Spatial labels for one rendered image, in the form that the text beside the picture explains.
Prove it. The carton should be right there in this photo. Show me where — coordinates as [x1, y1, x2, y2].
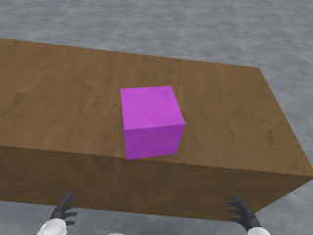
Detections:
[120, 85, 186, 160]

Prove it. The right robot hand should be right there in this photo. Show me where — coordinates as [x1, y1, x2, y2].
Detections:
[224, 194, 261, 233]

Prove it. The left robot hand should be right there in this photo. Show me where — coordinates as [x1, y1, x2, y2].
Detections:
[49, 191, 81, 226]

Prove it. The pedestal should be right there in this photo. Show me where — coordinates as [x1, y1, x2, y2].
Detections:
[0, 38, 313, 222]

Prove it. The robot left forearm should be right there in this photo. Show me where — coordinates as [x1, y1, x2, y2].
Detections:
[37, 218, 67, 235]

